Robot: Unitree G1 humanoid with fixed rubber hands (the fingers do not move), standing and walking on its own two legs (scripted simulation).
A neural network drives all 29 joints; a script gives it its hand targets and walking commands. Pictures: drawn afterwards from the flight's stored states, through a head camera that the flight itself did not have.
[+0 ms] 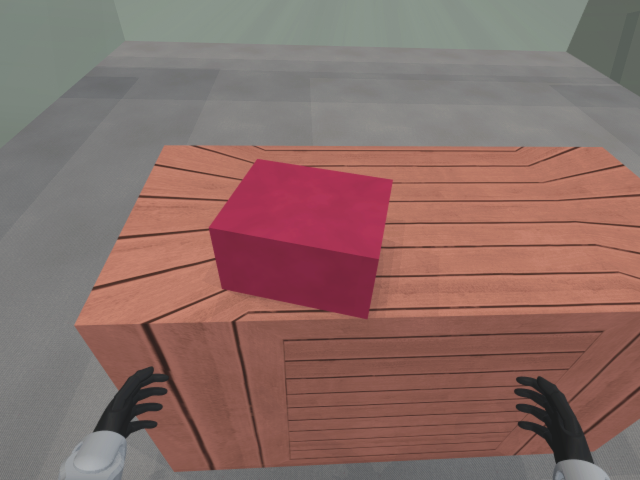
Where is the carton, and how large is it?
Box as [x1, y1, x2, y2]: [209, 159, 392, 318]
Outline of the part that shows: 257,159 209,226 209,231 222,288 367,318 392,180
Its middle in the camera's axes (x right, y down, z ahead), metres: -0.02 -0.02 +0.70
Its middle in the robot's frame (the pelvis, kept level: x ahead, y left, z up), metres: +0.54 +0.04 +0.02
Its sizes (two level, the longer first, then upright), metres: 0.264 0.215 0.144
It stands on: a pedestal, 0.71 m high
